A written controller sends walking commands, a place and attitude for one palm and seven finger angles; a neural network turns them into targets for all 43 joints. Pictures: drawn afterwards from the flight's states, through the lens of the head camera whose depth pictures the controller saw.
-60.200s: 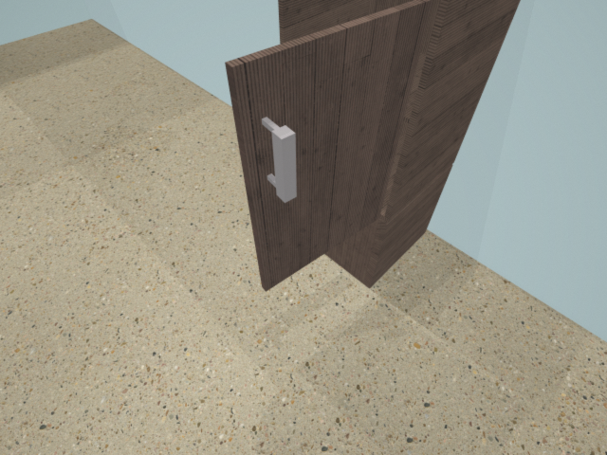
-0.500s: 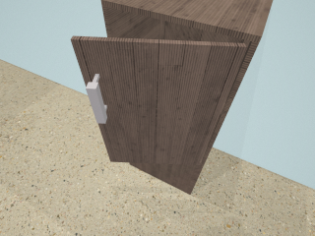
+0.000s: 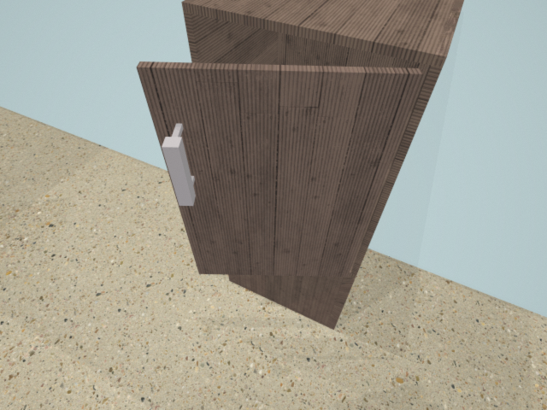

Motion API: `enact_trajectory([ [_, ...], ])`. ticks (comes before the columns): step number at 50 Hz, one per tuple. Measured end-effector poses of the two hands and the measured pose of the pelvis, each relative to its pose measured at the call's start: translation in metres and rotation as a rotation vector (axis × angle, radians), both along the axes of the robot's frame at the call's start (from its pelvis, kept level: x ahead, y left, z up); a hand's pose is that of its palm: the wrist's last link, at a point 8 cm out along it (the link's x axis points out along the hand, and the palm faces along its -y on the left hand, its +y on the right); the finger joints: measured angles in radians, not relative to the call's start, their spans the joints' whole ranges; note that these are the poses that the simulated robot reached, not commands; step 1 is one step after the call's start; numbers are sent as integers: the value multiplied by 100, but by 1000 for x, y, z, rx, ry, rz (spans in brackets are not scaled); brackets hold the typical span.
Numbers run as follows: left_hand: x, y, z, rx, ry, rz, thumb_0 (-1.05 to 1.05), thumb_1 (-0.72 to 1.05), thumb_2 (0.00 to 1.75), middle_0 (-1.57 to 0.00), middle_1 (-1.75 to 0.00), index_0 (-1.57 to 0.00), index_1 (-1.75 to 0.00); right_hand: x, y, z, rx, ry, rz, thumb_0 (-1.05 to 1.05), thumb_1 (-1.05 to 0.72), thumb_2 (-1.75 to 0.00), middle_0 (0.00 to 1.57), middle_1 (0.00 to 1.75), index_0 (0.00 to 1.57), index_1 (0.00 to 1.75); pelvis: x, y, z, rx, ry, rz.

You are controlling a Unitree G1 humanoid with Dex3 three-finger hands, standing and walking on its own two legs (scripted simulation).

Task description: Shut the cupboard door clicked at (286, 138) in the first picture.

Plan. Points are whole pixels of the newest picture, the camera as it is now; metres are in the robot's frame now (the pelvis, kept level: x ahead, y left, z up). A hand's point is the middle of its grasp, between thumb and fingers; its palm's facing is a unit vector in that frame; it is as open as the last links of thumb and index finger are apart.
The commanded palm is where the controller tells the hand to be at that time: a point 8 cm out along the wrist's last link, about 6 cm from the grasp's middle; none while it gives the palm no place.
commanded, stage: come to a stop and stand still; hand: left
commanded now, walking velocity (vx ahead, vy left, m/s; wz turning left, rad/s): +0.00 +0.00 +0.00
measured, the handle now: (182, 165) +0.48 +0.19 +0.09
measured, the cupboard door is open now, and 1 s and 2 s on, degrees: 25 25 25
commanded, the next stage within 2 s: look again from close up in 0.38 s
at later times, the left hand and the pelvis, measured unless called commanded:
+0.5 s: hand out of the picture -0.06 +0.14 -0.18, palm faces +0.04 -0.99 -0.14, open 7.4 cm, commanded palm none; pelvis -0.02 -0.01 +0.00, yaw +1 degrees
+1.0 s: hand out of the picture -0.01 +0.20 -0.17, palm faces +0.05 -0.97 -0.25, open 7.4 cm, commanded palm none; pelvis -0.03 +0.00 +0.00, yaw +2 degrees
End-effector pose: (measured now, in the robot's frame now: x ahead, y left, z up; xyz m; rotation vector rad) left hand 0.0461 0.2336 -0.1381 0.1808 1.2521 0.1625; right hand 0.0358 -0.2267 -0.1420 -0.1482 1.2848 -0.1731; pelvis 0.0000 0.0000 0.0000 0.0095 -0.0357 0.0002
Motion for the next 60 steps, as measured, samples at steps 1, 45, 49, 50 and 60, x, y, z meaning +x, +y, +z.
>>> enact_trajectory([
  [1,-2,-2,1,-5,-3,-2,0,91,90,-19,-30,-20,-30,-5,0,0,3,6,2,1,-93,-90,20,30,20,30,-2,0,1,0,-1,1],
  [45,-71,5,1,12,18,35,0,91,90,-20,-30,-20,-30,-31,0,-1,18,-53,54,1,-91,-90,20,30,19,30,-33,3,-2,3,-6,32],
  [49,-66,9,3,22,9,29,0,91,90,-20,-30,-20,-30,-29,-6,2,7,-52,61,1,-91,-90,20,30,19,30,-34,2,-1,1,-9,34],
  [50,-66,10,3,22,8,28,0,91,90,-20,-30,-20,-30,-29,-7,3,4,-49,63,1,-91,-90,20,30,19,30,-34,2,-1,1,-9,34],
  [60,-69,1,-3,-11,42,31,0,91,90,-20,-30,-20,-30,-43,-10,2,-3,23,62,1,-90,-90,20,30,19,30,-28,0,-1,-4,-7,34],
])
